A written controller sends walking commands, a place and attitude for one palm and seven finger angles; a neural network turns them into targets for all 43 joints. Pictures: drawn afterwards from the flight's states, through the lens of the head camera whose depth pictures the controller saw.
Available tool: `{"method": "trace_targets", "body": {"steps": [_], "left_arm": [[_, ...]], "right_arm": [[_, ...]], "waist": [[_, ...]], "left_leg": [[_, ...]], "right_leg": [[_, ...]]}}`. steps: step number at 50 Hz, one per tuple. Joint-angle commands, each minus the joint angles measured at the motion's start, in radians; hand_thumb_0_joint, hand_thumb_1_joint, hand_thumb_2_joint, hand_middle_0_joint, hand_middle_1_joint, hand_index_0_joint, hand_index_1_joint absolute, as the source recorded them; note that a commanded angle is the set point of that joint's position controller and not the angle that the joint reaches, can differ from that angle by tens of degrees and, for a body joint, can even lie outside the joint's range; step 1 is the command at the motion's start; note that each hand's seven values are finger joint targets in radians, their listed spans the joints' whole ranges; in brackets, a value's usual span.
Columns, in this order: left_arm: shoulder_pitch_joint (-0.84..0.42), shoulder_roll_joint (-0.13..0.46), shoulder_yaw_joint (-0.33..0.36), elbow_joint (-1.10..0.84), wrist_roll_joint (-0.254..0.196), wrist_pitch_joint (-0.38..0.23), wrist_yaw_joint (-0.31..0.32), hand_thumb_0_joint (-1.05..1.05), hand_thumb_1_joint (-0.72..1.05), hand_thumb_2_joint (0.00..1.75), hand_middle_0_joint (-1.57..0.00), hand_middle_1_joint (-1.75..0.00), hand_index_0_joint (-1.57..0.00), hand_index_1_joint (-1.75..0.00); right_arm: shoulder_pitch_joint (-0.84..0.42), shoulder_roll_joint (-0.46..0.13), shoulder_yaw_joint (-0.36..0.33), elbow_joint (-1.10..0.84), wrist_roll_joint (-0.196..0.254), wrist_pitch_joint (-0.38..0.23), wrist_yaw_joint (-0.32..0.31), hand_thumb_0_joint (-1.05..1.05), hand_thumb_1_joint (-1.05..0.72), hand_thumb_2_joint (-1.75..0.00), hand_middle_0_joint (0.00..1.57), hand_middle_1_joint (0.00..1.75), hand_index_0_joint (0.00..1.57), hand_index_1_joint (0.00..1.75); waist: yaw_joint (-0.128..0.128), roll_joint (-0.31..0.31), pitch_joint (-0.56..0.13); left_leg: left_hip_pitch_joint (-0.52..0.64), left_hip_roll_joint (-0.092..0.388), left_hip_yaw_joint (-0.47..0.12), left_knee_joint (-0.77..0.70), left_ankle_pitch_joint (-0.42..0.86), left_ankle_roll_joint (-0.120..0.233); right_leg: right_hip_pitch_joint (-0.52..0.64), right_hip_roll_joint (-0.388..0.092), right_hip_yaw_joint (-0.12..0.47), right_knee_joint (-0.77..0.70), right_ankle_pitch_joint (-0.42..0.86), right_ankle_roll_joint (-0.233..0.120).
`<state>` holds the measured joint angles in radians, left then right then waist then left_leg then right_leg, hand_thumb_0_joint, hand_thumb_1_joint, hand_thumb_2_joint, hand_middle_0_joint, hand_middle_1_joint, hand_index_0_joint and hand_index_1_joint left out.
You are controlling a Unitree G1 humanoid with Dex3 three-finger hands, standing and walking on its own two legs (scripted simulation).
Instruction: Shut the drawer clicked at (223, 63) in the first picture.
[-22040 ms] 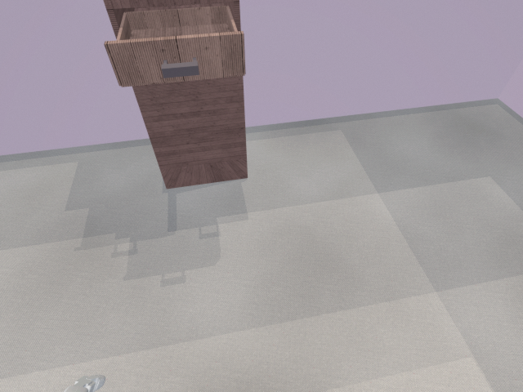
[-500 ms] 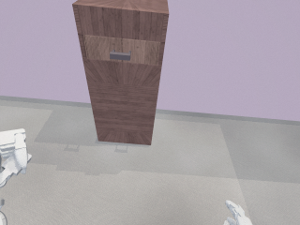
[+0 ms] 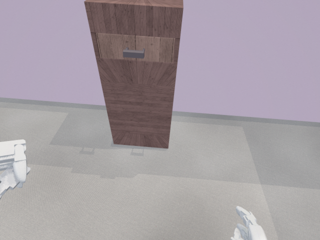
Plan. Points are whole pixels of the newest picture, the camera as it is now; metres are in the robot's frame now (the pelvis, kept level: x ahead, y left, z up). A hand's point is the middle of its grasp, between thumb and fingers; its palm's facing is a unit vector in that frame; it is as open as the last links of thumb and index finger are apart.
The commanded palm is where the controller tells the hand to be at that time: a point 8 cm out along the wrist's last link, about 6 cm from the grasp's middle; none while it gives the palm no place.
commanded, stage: stop stepping back and stand still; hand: left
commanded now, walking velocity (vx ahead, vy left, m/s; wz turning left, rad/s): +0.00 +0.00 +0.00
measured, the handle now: (134, 51) +0.94 +0.15 +0.05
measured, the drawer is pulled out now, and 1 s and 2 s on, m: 0.00 0.00 0.00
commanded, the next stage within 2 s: let the arm hang, fingers relaxed in 0.20 s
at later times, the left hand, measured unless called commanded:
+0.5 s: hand out of the picture +0.15 +0.24 -0.09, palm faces +0.06 -0.94 -0.35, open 3.0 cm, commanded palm none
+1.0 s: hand out of the picture -0.02 +0.22 -0.15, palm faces +0.05 -0.96 -0.26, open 6.5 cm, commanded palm none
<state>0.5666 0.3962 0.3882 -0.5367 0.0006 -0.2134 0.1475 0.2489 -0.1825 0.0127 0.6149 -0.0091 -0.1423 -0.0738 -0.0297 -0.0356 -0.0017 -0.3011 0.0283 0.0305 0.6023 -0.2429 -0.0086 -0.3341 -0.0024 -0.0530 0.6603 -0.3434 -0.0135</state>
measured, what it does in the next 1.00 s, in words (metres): stands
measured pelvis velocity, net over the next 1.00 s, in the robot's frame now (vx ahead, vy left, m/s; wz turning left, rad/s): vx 0.01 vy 0.01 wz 0.03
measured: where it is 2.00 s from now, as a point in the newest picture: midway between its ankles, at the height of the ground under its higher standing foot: outside the picture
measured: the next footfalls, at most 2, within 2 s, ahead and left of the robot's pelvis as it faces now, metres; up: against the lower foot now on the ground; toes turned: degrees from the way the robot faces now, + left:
none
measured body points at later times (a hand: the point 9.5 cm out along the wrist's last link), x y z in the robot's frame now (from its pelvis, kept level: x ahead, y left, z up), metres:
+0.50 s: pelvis +0.00 +0.01 +0.00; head -0.01 +0.00 +0.45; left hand +0.14 +0.29 -0.07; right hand +0.14 -0.24 -0.12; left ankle +0.04 +0.13 -0.72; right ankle +0.06 -0.09 -0.72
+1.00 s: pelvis +0.01 +0.01 +0.02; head +0.02 +0.00 +0.47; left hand -0.02 +0.27 -0.13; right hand -0.02 -0.21 -0.15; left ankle +0.04 +0.13 -0.72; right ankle +0.06 -0.09 -0.72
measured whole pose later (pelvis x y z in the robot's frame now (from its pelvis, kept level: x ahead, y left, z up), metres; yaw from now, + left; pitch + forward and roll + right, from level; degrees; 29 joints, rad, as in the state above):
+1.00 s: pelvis +0.01 +0.01 +0.02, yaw +2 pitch -1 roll +0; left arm 0.28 0.21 0.02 1.14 0.01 0.02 0.02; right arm 0.35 -0.17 -0.01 1.11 -0.02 0.02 -0.01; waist 0.00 0.02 0.05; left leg -0.23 0.00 0.03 0.44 -0.19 0.01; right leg -0.26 0.00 -0.06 0.43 -0.15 -0.03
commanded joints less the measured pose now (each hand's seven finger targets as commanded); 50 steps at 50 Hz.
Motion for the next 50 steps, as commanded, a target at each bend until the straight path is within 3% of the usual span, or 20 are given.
{"method": "trace_targets", "body": {"steps": [1, 2, 4, 7, 9, 10, 12, 14, 15, 16, 17, 18, 20, 22, 24, 26, 31, 35, 45, 50], "left_arm": [[-0.002, 0.169, 0.118, -0.197, -0.017, -0.053, 0.007, 0.00, 0.90, 0.90, -1.40, -1.60, -1.40, -1.60], [-0.039, 0.167, 0.118, -0.205, -0.018, -0.053, 0.009, 0.00, 0.90, 0.90, -1.40, -1.60, -1.40, -1.60], [-0.036, 0.139, 0.103, -0.183, -0.019, -0.055, 0.010, 0.00, 0.90, 0.90, -1.40, -1.60, -1.40, -1.60], [-0.010, 0.123, 0.091, -0.201, -0.017, -0.063, 0.018, 0.00, 0.90, 0.90, -1.40, -1.60, -1.40, -1.60], [-0.024, 0.115, 0.069, -0.243, -0.016, -0.070, 0.016, 0.00, 0.90, 0.90, -1.40, -1.60, -1.40, -1.60], [-0.030, 0.132, 0.079, -0.253, -0.014, -0.073, 0.019, 0.00, 0.90, 0.90, -1.40, -1.60, -1.40, -1.60], [-0.011, 0.121, 0.086, -0.199, -0.008, -0.065, 0.013, 0.00, 0.90, 0.90, -1.40, -1.60, -1.40, -1.60], [-0.049, 0.122, 0.078, -0.218, 0.003, -0.071, 0.013, 0.00, 0.90, 0.90, -1.40, -1.60, -1.40, -1.60], [-0.127, -0.003, -0.263, 0.614, 0.065, 0.114, -0.134, 0.00, 0.90, 0.90, -1.40, -1.60, -1.40, -1.60], [-0.093, -0.015, -0.245, 0.664, 0.042, 0.183, -0.150, 0.00, 0.90, 0.90, -1.36, -1.56, -1.36, -1.56], [-0.122, -0.048, -0.266, 0.693, 0.039, 0.193, -0.150, 0.00, 0.90, 0.90, -1.32, -1.51, -1.32, -1.51], [-0.176, -0.035, -0.274, 0.734, 0.043, 0.193, -0.149, 0.00, 0.90, 0.90, -1.28, -1.47, -1.28, -1.47], [-0.245, -0.009, -0.283, 0.842, 0.040, 0.201, -0.146, 0.00, 0.90, 0.90, -1.20, -1.38, -1.20, -1.38], [-0.306, 0.007, -0.296, 0.973, 0.036, 0.213, -0.143, 0.00, 0.90, 0.90, -1.12, -1.30, -1.12, -1.30], [-0.335, -0.002, -0.316, 1.102, 0.030, 0.223, -0.139, 0.00, 0.90, 0.90, -1.04, -1.21, -1.04, -1.21], [-0.323, -0.006, -0.330, 1.226, 0.024, 0.223, -0.137, 0.00, 0.90, 0.90, -0.96, -1.12, -0.96, -1.12], [-0.297, -0.019, -0.336, 1.430, 0.017, 0.212, -0.136, 0.00, 0.90, 0.90, -0.76, -0.91, -0.76, -0.91], [-0.304, -0.024, -0.341, 1.519, 0.015, 0.206, -0.135, 0.00, 0.90, 0.90, -0.60, -0.73, -0.60, -0.73], [-0.276, -0.049, -0.346, 1.628, 0.011, 0.210, -0.126, 0.00, 0.90, 0.90, -0.20, -0.30, -0.20, -0.30], [-0.275, -0.062, -0.344, 1.634, 0.013, 0.210, -0.122, 0.00, 0.90, 0.90, -0.20, -0.30, -0.20, -0.30]], "right_arm": [[-0.118, -0.121, -0.060, -0.149, 0.001, -0.032, 0.002, 0.00, -0.90, -0.90, 0.20, 0.30, 0.20, 0.30], [-0.107, -0.119, -0.058, -0.134, -0.004, -0.030, 0.003, 0.00, -0.90, -0.90, 0.20, 0.30, 0.20, 0.30], [-0.088, -0.114, -0.048, -0.121, -0.004, -0.026, 0.007, 0.00, -0.90, -0.90, 0.20, 0.30, 0.20, 0.30], [-0.091, -0.113, -0.035, -0.120, -0.010, -0.035, -0.011, 0.00, -0.90, -0.90, 0.20, 0.30, 0.20, 0.30], [-0.114, -0.147, -0.041, -0.143, -0.008, -0.048, -0.020, 0.00, -0.90, -0.90, 0.20, 0.30, 0.20, 0.30], [-0.124, -0.156, -0.044, -0.153, 0.001, -0.049, -0.020, 0.00, -0.90, -0.90, 0.20, 0.30, 0.20, 0.30], [-0.127, -0.130, -0.030, -0.141, 0.005, -0.049, -0.020, 0.00, -0.90, -0.90, 0.20, 0.30, 0.20, 0.30], [-0.135, -0.130, -0.031, -0.142, 0.003, -0.057, -0.020, 0.00, -0.90, -0.90, 0.20, 0.30, 0.20, 0.30], [-0.156, -0.344, -0.118, 0.112, -0.007, -0.059, 0.075, 0.00, -0.90, -0.90, 0.20, 0.30, 0.20, 0.30], [-0.076, -0.242, -0.106, 0.103, 0.013, 0.007, 0.080, 0.00, -0.90, -0.90, 0.20, 0.30, 0.20, 0.30], [-0.037, -0.196, -0.087, 0.103, 0.008, 0.037, 0.079, 0.00, -0.90, -0.90, 0.20, 0.30, 0.20, 0.30], [-0.002, -0.187, -0.081, 0.097, 0.003, 0.057, 0.079, 0.00, -0.90, -0.90, 0.20, 0.30, 0.20, 0.30], [-0.005, -0.198, -0.072, 0.110, -0.007, 0.093, 0.078, 0.00, -0.90, -0.90, 0.20, 0.30, 0.20, 0.30], [-0.033, -0.210, -0.070, 0.135, -0.018, 0.117, 0.078, 0.00, -0.90, -0.90, 0.20, 0.30, 0.20, 0.30], [-0.063, -0.201, -0.053, 0.165, -0.026, 0.127, 0.078, 0.00, -0.90, -0.90, 0.20, 0.30, 0.20, 0.30], [-0.083, -0.195, -0.041, 0.199, -0.026, 0.131, 0.073, 0.00, -0.90, -0.90, 0.20, 0.30, 0.20, 0.30], [-0.001, -0.153, -0.040, 0.303, -0.021, 0.145, 0.063, 0.00, -0.90, -0.90, 0.20, 0.30, 0.20, 0.30], [0.072, -0.141, -0.046, 0.369, -0.016, 0.150, 0.058, 0.00, -0.90, -0.90, 0.20, 0.30, 0.20, 0.30], [0.148, -0.113, -0.045, 0.461, -0.013, 0.148, 0.048, 0.00, -0.90, -0.90, 0.20, 0.30, 0.20, 0.30], [0.148, -0.101, -0.046, 0.471, -0.014, 0.145, 0.048, 0.00, -0.90, -0.90, 0.20, 0.30, 0.20, 0.30]], "waist": [[0.034, -0.197, 0.026], [0.028, -0.172, 0.025], [0.010, -0.074, -0.001], [0.012, -0.001, -0.050], [0.030, 0.157, -0.020], [0.038, 0.151, -0.045], [0.033, 0.179, -0.002], [0.034, 0.158, 0.022], [-0.005, 0.126, 0.063], [0.010, 0.057, -0.042], [0.007, -0.046, -0.096], [-0.004, -0.161, -0.112], [-0.006, -0.237, -0.078], [-0.002, -0.136, -0.021], [0.020, 0.059, 0.018], [0.043, 0.140, 0.023], [0.037, 0.161, -0.013], [0.022, 0.068, 0.005], [0.026, 0.039, 0.081], [0.028, 0.032, 0.084]], "left_leg": [[-0.178, -0.036, 0.007, 0.205, -0.214, 0.017], [-0.155, -0.022, -0.006, 0.326, -0.175, 0.015], [-0.112, 0.015, -0.034, 0.256, -0.168, 0.020], [0.104, -0.001, 0.001, -0.112, -0.068, 0.042], [0.076, 0.126, -0.176, -0.290, -0.068, 0.076], [0.018, 0.167, -0.226, -0.307, -0.055, 0.093], [-0.102, 0.159, -0.208, -0.391, -0.281, 0.087], [-0.117, 0.134, -0.169, -0.362, -0.225, 0.081], [-0.167, 0.087, -0.155, -0.118, 0.140, 0.076], [-0.068, 0.076, -0.090, -0.084, 0.199, 0.045], [-0.027, 0.068, -0.098, -0.035, 0.135, 0.043], [-0.003, 0.047, -0.090, -0.005, 0.142, 0.043], [0.017, 0.017, -0.085, 0.008, 0.087, 0.048], [0.022, 0.026, -0.105, -0.041, 0.091, 0.058], [-0.056, 0.067, -0.157, -0.164, 0.080, 0.069], [-0.100, 0.080, -0.171, -0.237, -0.010, 0.067], [-0.031, 0.043, -0.114, -0.248, -0.138, 0.049], [0.032, 0.044, -0.096, -0.230, -0.094, 0.049], [0.017, 0.061, -0.105, -0.276, -0.088, 0.056], [0.013, 0.060, -0.107, -0.289, -0.084, 0.058]], "right_leg": [[0.016, -0.253, 0.472, -0.491, -0.383, -0.111], [-0.025, -0.306, 0.500, -0.534, -0.380, -0.144], [-0.018, -0.291, 0.382, -0.462, -0.245, -0.150], [-0.027, -0.179, 0.202, -0.343, -0.135, -0.073], [0.006, -0.065, 0.105, -0.179, -0.014, -0.004], [0.083, -0.035, 0.073, -0.138, 0.070, 0.020], [0.137, -0.032, 0.062, -0.122, 0.019, 0.023], [0.163, -0.035, 0.068, -0.156, 0.078, 0.021], [0.049, -0.104, 0.071, -0.092, 0.349, -0.001], [0.062, -0.118, 0.107, -0.123, 0.343, -0.016], [0.034, -0.135, 0.114, -0.150, 0.277, -0.038], [0.041, -0.151, 0.124, -0.163, 0.304, -0.057], [0.004, -0.172, 0.134, -0.211, 0.204, -0.082], [-0.033, -0.152, 0.132, -0.222, 0.106, -0.077], [0.033, -0.095, 0.112, -0.197, 0.050, -0.045], [0.110, -0.078, 0.115, -0.220, 0.034, -0.035], [0.127, -0.100, 0.150, -0.333, -0.057, -0.050], [0.081, -0.112, 0.144, -0.383, -0.086, -0.057], [0.065, -0.099, 0.112, -0.368, -0.068, -0.052], [0.078, -0.096, 0.112, -0.356, -0.047, -0.049]]}}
